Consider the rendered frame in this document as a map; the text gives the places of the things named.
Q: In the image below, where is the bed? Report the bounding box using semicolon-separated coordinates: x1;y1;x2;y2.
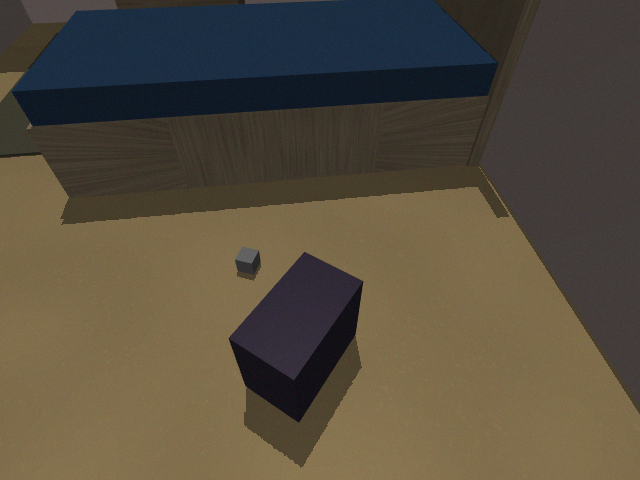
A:
11;0;541;198

